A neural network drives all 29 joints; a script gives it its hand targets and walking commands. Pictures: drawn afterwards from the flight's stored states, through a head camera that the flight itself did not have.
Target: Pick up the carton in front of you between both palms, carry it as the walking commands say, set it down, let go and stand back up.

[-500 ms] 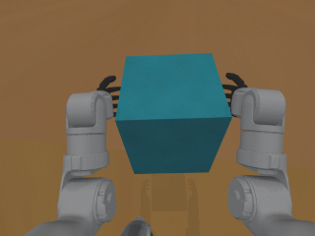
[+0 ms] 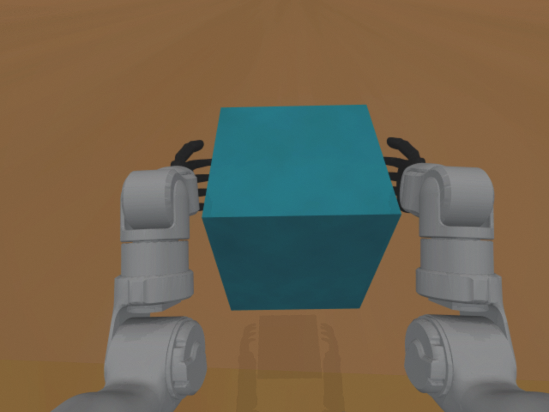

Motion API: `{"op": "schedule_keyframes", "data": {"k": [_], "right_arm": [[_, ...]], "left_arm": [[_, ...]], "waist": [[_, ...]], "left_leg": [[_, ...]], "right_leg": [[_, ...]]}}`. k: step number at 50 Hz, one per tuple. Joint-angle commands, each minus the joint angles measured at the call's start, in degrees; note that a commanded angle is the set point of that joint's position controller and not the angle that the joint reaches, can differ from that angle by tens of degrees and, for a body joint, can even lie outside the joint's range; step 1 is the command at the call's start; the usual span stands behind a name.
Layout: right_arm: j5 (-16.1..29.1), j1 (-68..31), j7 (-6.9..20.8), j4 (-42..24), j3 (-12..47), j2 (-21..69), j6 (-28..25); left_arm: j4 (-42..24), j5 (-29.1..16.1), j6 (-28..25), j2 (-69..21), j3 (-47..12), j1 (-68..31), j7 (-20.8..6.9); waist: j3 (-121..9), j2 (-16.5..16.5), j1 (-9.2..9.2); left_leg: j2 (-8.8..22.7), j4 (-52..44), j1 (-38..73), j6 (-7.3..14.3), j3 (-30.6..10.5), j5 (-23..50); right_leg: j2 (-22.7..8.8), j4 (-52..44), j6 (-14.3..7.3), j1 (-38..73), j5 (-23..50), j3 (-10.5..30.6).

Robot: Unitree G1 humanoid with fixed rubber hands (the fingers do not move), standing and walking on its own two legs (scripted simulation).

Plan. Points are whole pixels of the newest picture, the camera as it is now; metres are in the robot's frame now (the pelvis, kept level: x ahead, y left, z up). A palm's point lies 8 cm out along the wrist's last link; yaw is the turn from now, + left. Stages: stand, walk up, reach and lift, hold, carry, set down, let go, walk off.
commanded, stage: carry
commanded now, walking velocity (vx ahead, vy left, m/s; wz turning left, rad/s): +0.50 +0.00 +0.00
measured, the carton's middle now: (294, 214) +0.39 +0.00 +0.10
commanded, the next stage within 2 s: none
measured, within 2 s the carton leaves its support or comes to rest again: neither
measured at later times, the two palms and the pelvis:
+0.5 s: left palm (206, 61) +0.69 +0.16 +0.21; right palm (363, 69) +0.66 -0.14 +0.21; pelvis +0.30 +0.04 +0.06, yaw -1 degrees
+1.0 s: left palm (225, 7) +0.98 +0.16 +0.23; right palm (342, 4) +1.00 -0.14 +0.23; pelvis +0.63 -0.01 +0.09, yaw +1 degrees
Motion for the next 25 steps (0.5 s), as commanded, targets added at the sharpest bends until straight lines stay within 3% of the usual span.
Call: {"op": "schedule_keyframes", "data": {"k": [1, 2, 3, 5, 7, 10, 12, 15, 16, 17, 18, 19, 20, 21, 22, 23, 25], "right_arm": [[21.53, -41.78, 13.90, -0.85, 32.31, 62.32, -0.03], [20.77, -40.89, 13.55, -0.91, 31.23, 62.01, -0.35], [20.33, -40.38, 13.06, -1.49, 30.62, 62.25, -0.62], [18.95, -40.63, 11.79, -3.65, 29.90, 61.58, -0.94], [17.81, -40.60, 10.58, -5.53, 29.76, 60.37, -1.11], [16.59, -40.20, 9.25, -7.50, 30.03, 57.84, -0.82], [16.12, -38.47, 9.03, -6.47, 30.28, 56.52, -0.19], [16.22, -36.97, 9.70, -2.95, 30.82, 56.09, 0.59], [16.59, -36.88, 10.15, -1.36, 30.84, 56.71, 0.62], [17.04, -36.17, 10.65, 0.60, 30.64, 57.46, 0.49], [17.88, -34.78, 11.12, 2.68, 30.30, 57.85, 0.21], [18.01, -35.16, 11.50, 3.08, 30.05, 57.63, -0.42], [19.19, -37.05, 11.99, 2.70, 30.38, 59.90, -0.98], [21.40, -40.67, 12.51, -0.61, 31.97, 61.86, -0.97], [23.95, -44.58, 12.96, -3.91, 34.07, 64.91, -1.29], [26.20, -48.18, 13.25, -7.50, 35.38, 66.45, -1.69], [29.35, -52.87, 13.39, -12.18, 37.06, 68.49, -2.04]], "left_arm": [[-2.18, -24.66, -0.43, -58.03, -33.00, -38.40, -11.67], [-4.92, -27.16, -0.71, -60.53, -34.68, -41.79, -12.18], [-7.91, -29.69, -1.13, -62.51, -36.14, -45.65, -12.63], [-12.69, -33.28, -1.74, -65.23, -37.98, -51.17, -13.07], [-14.91, -34.82, -1.76, -65.36, -38.02, -52.53, -13.27], [-14.90, -34.60, -1.04, -63.30, -37.10, -50.90, -13.07], [-12.29, -33.36, -0.33, -61.60, -36.35, -47.85, -12.93], [-7.10, -30.80, 0.37, -59.59, -35.12, -44.01, -12.94], [-5.40, -29.97, 0.48, -59.35, -34.67, -43.09, -12.99], [-3.78, -29.33, 0.58, -59.36, -34.21, -42.35, -13.06], [-2.47, -28.42, 0.62, -59.28, -33.51, -41.74, -13.12], [-2.12, -27.30, 0.69, -59.78, -32.17, -41.77, -13.23], [-2.13, -26.37, 0.47, -59.29, -31.65, -43.23, -13.29], [-1.57, -25.73, 0.18, -60.53, -31.25, -43.47, -12.91], [-2.17, -24.67, -0.01, -59.64, -30.09, -42.82, -12.50], [-2.52, -24.19, -0.14, -59.70, -29.81, -41.84, -12.04], [-4.54, -23.16, -0.51, -59.15, -29.43, -41.65, -10.79]], "waist": [[-28.41, -13.27, 5.93], [-26.98, -5.74, 6.17], [-26.00, -2.24, 5.42], [-26.04, -4.42, 3.27], [-24.95, -6.88, 2.88], [-22.99, -7.43, 3.35], [-21.73, -7.92, 3.63], [-19.96, -10.42, 2.85], [-20.87, -10.66, 0.79], [-23.71, -8.99, -2.42], [-29.20, -5.06, -5.65], [-36.33, 10.25, -6.75], [-32.58, 16.04, -7.34], [-29.02, 8.80, -5.40], [-27.35, 0.78, -5.67], [-25.49, -2.49, -5.15], [-26.36, 0.42, -3.00]], "left_leg": [[-6.29, 35.87, -35.57, 1.40, -5.29, 0.24], [-4.23, 38.77, -36.93, 2.22, -6.09, 2.08], [-2.86, 37.42, -36.80, 2.83, -5.98, 4.07], [-1.53, 31.88, -34.01, 3.49, -5.62, 5.67], [-1.57, 29.14, -34.24, 3.51, -3.58, 5.63], [0.40, 18.98, -35.96, 2.66, -2.54, 8.94], [0.45, 7.53, -30.73, 2.24, -0.96, 10.80], [-4.46, -5.01, -18.20, 2.81, 7.57, 11.36], [-6.96, -7.97, -10.72, 3.41, 10.07, 12.49], [-9.84, -12.40, 0.82, 4.14, 13.28, 15.17], [-7.17, -11.94, 17.63, 5.54, 8.23, 13.50], [9.83, -18.52, 31.26, 14.28, -24.84, -1.91], [13.95, -28.56, 32.96, 18.04, -44.18, 5.04], [15.41, -25.84, 31.53, 18.25, -40.24, 14.41], [14.80, -21.71, 27.94, 17.19, -34.27, 24.10], [13.59, -20.86, 23.53, 15.15, -29.04, 28.16], [11.20, -23.10, 19.55, 11.98, -21.79, 20.76]], "right_leg": [[-20.55, -19.84, -15.25, 52.82, 8.12, 46.55], [-19.49, -16.23, -14.27, 49.42, 16.51, 40.77], [-18.14, -15.62, -11.83, 46.14, 17.41, 35.56], [-15.95, -18.27, -8.34, 41.81, 7.41, 29.18], [-15.80, -20.52, -8.71, 39.67, 4.07, 26.72], [-15.84, -23.01, -9.19, 39.74, 4.54, 22.57], [-14.51, -23.72, -8.05, 37.16, 7.77, 17.56], [-12.95, -22.75, -5.15, 33.42, 16.25, 11.20], [-12.60, -18.11, -3.74, 31.50, 24.29, 8.71], [-10.90, -9.10, -1.59, 28.52, 33.55, 3.68], [-9.36, 2.51, 1.08, 20.65, 32.68, 1.41], [-3.91, 21.64, 5.35, 4.13, 16.74, 3.14], [4.09, 32.31, 5.55, -8.27, -10.73, 7.31], [0.92, 40.12, 3.95, -13.51, -10.34, 11.89], [-0.87, 42.49, 3.13, -14.87, -8.76, 12.26], [-2.41, 39.68, 2.46, -14.42, -6.69, 12.86], [-3.61, 32.12, 1.90, -10.48, -4.16, 12.79]]}}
